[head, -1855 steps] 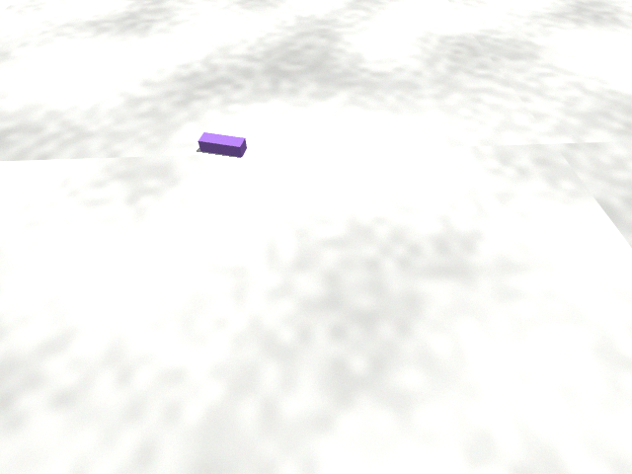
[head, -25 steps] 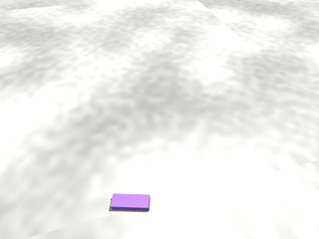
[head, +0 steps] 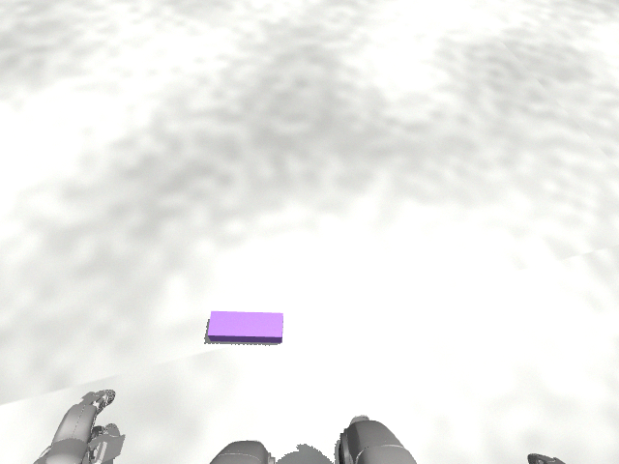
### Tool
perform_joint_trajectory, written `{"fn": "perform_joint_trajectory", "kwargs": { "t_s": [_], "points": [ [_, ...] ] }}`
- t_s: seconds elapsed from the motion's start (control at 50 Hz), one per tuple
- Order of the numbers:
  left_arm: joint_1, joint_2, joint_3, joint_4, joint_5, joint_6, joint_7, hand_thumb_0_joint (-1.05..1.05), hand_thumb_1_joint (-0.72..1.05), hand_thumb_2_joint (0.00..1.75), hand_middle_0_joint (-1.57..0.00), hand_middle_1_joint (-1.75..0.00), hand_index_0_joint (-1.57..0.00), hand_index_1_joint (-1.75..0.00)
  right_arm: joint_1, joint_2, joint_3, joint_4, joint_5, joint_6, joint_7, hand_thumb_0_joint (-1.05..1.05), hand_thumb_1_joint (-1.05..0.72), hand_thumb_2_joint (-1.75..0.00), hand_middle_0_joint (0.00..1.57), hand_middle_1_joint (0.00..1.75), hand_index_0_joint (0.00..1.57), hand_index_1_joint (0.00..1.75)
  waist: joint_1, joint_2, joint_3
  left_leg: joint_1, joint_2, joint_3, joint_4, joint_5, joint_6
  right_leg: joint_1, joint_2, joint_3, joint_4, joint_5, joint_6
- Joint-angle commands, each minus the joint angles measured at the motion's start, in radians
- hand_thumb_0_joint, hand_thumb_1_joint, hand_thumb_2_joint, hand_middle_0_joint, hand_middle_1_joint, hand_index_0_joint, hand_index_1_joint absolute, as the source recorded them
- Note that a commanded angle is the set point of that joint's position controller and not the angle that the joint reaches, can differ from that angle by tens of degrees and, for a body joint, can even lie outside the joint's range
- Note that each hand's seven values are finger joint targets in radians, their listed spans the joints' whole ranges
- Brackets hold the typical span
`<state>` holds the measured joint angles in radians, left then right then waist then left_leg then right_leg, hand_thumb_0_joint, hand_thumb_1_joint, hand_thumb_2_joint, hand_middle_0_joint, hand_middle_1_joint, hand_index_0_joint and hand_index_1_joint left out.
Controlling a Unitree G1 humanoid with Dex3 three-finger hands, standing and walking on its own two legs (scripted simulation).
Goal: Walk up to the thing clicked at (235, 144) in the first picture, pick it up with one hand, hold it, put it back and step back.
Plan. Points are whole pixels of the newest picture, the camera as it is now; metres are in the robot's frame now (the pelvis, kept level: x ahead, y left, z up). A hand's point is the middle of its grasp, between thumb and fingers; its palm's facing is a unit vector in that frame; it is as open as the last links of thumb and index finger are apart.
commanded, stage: step back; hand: left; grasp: from above
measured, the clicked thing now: (247, 327) +0.50 +0.18 -0.72
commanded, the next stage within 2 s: none
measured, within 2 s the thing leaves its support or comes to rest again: neither
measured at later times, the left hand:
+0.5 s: hand out of the picture +0.01 +0.24 -0.13, palm faces -0.09 -0.91 -0.40, open 7.4 cm
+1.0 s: hand out of the picture -0.14 +0.26 -0.14, palm faces -0.03 -0.93 -0.37, open 7.4 cm
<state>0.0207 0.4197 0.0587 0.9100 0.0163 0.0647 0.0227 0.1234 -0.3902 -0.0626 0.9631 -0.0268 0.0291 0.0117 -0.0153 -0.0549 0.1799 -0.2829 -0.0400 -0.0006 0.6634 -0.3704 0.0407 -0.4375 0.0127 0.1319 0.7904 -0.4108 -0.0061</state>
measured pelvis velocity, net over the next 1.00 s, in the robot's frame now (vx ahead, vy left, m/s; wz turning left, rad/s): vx -0.26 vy -0.01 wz -0.04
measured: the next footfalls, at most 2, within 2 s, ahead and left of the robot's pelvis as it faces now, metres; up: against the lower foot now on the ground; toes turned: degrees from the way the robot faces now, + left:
right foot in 0.40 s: -0.06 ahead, -0.14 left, +0.00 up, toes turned -1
left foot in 0.74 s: -0.16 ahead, +0.09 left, +0.00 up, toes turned -3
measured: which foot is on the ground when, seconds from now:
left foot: down 0.00-0.42, up 0.44-0.72, down 0.74-1.00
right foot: up 0.00-0.38, down 0.40-0.76, up 0.78-1.00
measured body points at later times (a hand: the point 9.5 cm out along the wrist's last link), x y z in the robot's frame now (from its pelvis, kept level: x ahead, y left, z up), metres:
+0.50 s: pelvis -0.11 -0.02 +0.00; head -0.06 -0.04 +0.45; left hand +0.01 +0.28 -0.11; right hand -0.03 -0.34 -0.12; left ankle -0.06 +0.10 -0.68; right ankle -0.10 -0.14 -0.72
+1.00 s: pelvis -0.26 -0.01 +0.01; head -0.20 +0.01 +0.46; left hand -0.14 +0.30 -0.12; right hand -0.17 -0.33 -0.09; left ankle -0.20 +0.10 -0.72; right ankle -0.30 -0.17 -0.64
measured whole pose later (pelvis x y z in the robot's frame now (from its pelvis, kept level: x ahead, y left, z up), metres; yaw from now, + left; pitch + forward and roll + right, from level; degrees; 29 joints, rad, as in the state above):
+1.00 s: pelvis -0.26 -0.01 +0.01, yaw -2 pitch -2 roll -2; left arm 0.16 0.41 0.10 0.81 0.02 0.07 0.01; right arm 0.16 -0.36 -0.04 0.84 -0.03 0.02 -0.01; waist 0.01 -0.04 0.18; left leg -0.31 0.02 -0.01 0.58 -0.23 0.03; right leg -0.42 0.11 0.17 1.16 -0.51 0.03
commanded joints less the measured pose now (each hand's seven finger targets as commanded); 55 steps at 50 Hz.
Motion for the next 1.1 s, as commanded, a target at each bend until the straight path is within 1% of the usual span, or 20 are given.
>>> {"fn": "perform_joint_trajectory", "kwargs": {
  "t_s": [0.0,0.04,0.22,0.32,0.36,0.38,0.4,0.42,0.48,0.6,0.66,0.7,0.72,0.74,0.76,0.8,0.84,0.92,1.0,1.08],
  "points": [
    [0.039,0.158,0.035,-0.085,-0.003,-0.013,0.033,0.0,0.9,0.9,-0.2,-0.3,-0.2,-0.3,0.002,-0.286,-0.071,-0.097,0.0,-0.03,-0.036,0.0,-0.9,-0.9,0.2,0.3,0.2,0.3,-0.006,0.186,-0.236,0.17,0.364,-0.37,-0.243,0.797,0.174,-0.086,0.101,0.12,0.41,-0.184,-0.019],
    [0.099,0.157,0.039,-0.074,-0.016,-0.014,0.024,0.0,0.9,0.9,-0.2,-0.3,-0.2,-0.3,-0.046,-0.24,-0.054,-0.126,-0.008,-0.033,-0.045,0.0,-0.9,-0.9,0.2,0.3,0.2,0.3,0.038,0.205,-0.221,0.185,0.267,-0.22,-0.184,0.799,0.134,-0.114,0.102,0.097,0.452,-0.084,-0.007],
    [0.077,0.142,0.065,-0.15,0.001,-0.025,0.003,0.0,0.9,0.9,-0.2,-0.3,-0.2,-0.3,0.102,-0.246,-0.064,-0.15,0.003,-0.034,-0.053,0.0,-0.9,-0.9,0.2,0.3,0.2,0.3,-0.045,0.189,-0.238,0.314,0.312,-0.243,-0.156,0.738,0.199,-0.065,0.054,0.011,0.181,-0.104,0.029],
    [0.189,0.127,0.074,-0.113,0.009,-0.035,-0.01,0.0,0.9,0.9,-0.2,-0.3,-0.2,-0.3,0.014,-0.264,-0.06,-0.184,0.004,-0.023,-0.043,0.0,-0.9,-0.9,0.2,0.3,0.2,0.3,0.013,0.209,-0.269,0.131,0.307,-0.228,-0.139,0.509,0.155,0.173,0.012,-0.088,-0.16,0.022,-0.004],
    [0.255,0.14,0.08,-0.089,0.02,-0.046,-0.009,0.0,0.9,0.9,-0.2,-0.3,-0.2,-0.3,-0.014,-0.242,-0.049,-0.183,0.017,-0.014,-0.037,0.0,-0.9,-0.9,0.2,0.3,0.2,0.3,0.051,0.153,-0.274,-0.001,0.248,-0.178,-0.074,0.354,0.076,0.311,-0.014,-0.054,-0.34,0.216,-0.043],
    [0.25,0.209,0.101,-0.105,0.032,-0.053,-0.009,0.0,0.9,0.9,-0.2,-0.3,-0.2,-0.3,0.003,-0.203,-0.036,-0.188,0.023,-0.012,-0.035,0.0,-0.9,-0.9,0.2,0.3,0.2,0.3,0.038,-0.021,-0.252,-0.177,0.134,-0.142,0.049,0.156,0.013,0.37,-0.151,0.184,-0.382,0.258,-0.094],
    [0.184,0.291,0.113,-0.131,0.013,-0.047,-0.015,0.0,0.9,0.9,-0.2,-0.3,-0.2,-0.3,-0.031,-0.169,-0.033,-0.196,0.029,-0.008,-0.043,0.0,-0.9,-0.9,0.2,0.3,0.2,0.3,0.059,-0.216,-0.186,-0.182,-0.051,-0.027,0.281,-0.21,-0.037,0.176,-0.352,0.371,-0.48,0.296,-0.266],
    [0.117,0.298,0.111,-0.175,0.026,-0.056,-0.012,0.0,0.9,0.9,-0.2,-0.3,-0.2,-0.3,-0.021,-0.197,-0.045,-0.176,0.018,0.0,-0.047,0.0,-0.9,-0.9,0.2,0.3,0.2,0.3,0.047,-0.193,-0.136,-0.123,-0.038,-0.116,0.468,-0.272,-0.046,0.028,-0.416,0.45,-0.493,0.325,-0.326],
    [0.015,0.195,0.086,-0.198,0.012,-0.053,0.001,0.0,0.9,0.9,-0.2,-0.3,-0.2,-0.3,0.083,-0.197,-0.038,-0.125,0.034,-0.001,-0.044,0.0,-0.9,-0.9,0.2,0.3,0.2,0.3,-0.016,-0.081,-0.116,-0.14,-0.084,-0.151,0.552,-0.122,-0.047,0.074,-0.232,0.147,-0.41,0.433,-0.209],
    [0.135,0.171,0.082,-0.216,0.022,-0.041,0.007,0.0,0.9,0.9,-0.2,-0.3,-0.2,-0.3,0.067,-0.187,-0.022,-0.154,0.026,-0.016,-0.047,0.0,-0.9,-0.9,0.2,0.3,0.2,0.3,0.065,-0.129,-0.213,-0.188,-0.037,-0.07,0.246,-0.18,-0.073,0.381,-0.242,0.124,-0.314,0.578,-0.225],
    [0.119,0.186,0.076,-0.225,0.013,-0.029,0.003,0.0,0.9,0.9,-0.2,-0.3,-0.2,-0.3,0.122,-0.172,-0.029,-0.137,0.012,-0.022,-0.039,0.0,-0.9,-0.9,0.2,0.3,0.2,0.3,0.037,-0.149,-0.251,-0.056,0.003,-0.02,-0.055,-0.078,-0.041,0.374,-0.227,0.104,-0.25,0.568,-0.189],
    [0.1,0.179,0.064,-0.237,0.003,-0.016,-0.005,0.0,0.9,0.9,-0.2,-0.3,-0.2,-0.3,0.181,-0.18,-0.043,-0.116,0.002,-0.031,-0.036,0.0,-0.9,-0.9,0.2,0.3,0.2,0.3,-0.003,-0.078,-0.249,0.099,0.027,-0.034,-0.278,0.18,-0.016,0.244,-0.189,0.073,-0.205,0.422,-0.117],
    [0.131,0.143,0.054,-0.243,0.0,-0.014,-0.009,0.0,0.9,0.9,-0.2,-0.3,-0.2,-0.3,0.161,-0.245,-0.059,-0.128,-0.017,-0.035,-0.034,0.0,-0.9,-0.9,0.2,0.3,0.2,0.3,0.013,0.095,-0.248,0.18,0.195,-0.277,-0.31,0.214,0.038,0.067,-0.096,0.014,-0.099,0.207,-0.055],
    [0.058,0.15,0.062,-0.265,-0.002,-0.02,0.001,0.0,0.9,0.9,-0.2,-0.3,-0.2,-0.3,0.088,-0.373,-0.083,-0.159,-0.016,-0.029,-0.022,0.0,-0.9,-0.9,0.2,0.3,0.2,0.3,-0.02,0.333,-0.198,0.059,0.412,-0.512,-0.36,0.349,0.188,-0.038,0.069,-0.113,0.093,-0.18,-0.003],
    [0.007,0.174,0.08,-0.252,0.017,-0.02,0.013,0.0,0.9,0.9,-0.2,-0.3,-0.2,-0.3,0.075,-0.372,-0.086,-0.168,-0.016,-0.035,-0.025,0.0,-0.9,-0.9,0.2,0.3,0.2,0.3,-0.053,0.279,-0.165,-0.047,0.461,-0.58,-0.367,0.389,0.27,0.0,0.064,0.028,0.296,-0.244,0.004],
    [0.081,0.147,0.078,-0.205,-0.008,-0.014,0.01,0.0,0.9,0.9,-0.2,-0.3,-0.2,-0.3,0.008,-0.269,-0.052,-0.168,-0.013,-0.044,-0.04,0.0,-0.9,-0.9,0.2,0.3,0.2,0.3,0.023,0.121,-0.175,0.046,0.33,-0.338,-0.265,0.61,0.194,-0.053,0.106,0.1,0.461,-0.144,-0.013],
    [0.147,0.158,0.085,-0.183,-0.009,-0.016,0.008,0.0,0.9,0.9,-0.2,-0.3,-0.2,-0.3,-0.005,-0.249,-0.05,-0.182,-0.005,-0.044,-0.047,0.0,-0.9,-0.9,0.2,0.3,0.2,0.3,0.048,0.153,-0.176,0.078,0.291,-0.255,-0.222,0.639,0.173,-0.071,0.102,0.087,0.507,-0.088,-0.006],
    [0.16,0.139,0.081,-0.186,0.004,-0.02,0.004,0.0,0.9,0.9,-0.2,-0.3,-0.2,-0.3,0.061,-0.224,-0.054,-0.189,0.001,-0.037,-0.049,0.0,-0.9,-0.9,0.2,0.3,0.2,0.3,0.0,0.183,-0.204,0.238,0.287,-0.242,-0.195,0.645,0.202,-0.109,0.094,0.048,0.389,-0.097,0.046],
    [0.155,0.138,0.077,-0.179,0.002,-0.021,-0.004,0.0,0.9,0.9,-0.2,-0.3,-0.2,-0.3,0.059,-0.255,-0.064,-0.207,-0.007,-0.028,-0.044,0.0,-0.9,-0.9,0.2,0.3,0.2,0.3,-0.02,0.242,-0.211,0.171,0.311,-0.247,-0.217,0.515,0.217,0.009,0.049,-0.022,0.196,-0.123,0.048],
    [0.261,0.134,0.079,-0.115,0.007,-0.03,-0.018,0.0,0.9,0.9,-0.2,-0.3,-0.2,-0.3,0.002,-0.273,-0.066,-0.227,-0.007,-0.009,-0.036,0.0,-0.9,-0.9,0.2,0.3,0.2,0.3,0.021,0.262,-0.27,0.087,0.275,-0.22,-0.177,0.365,0.144,0.207,0.014,-0.106,-0.205,0.016,0.006]
  ]
}}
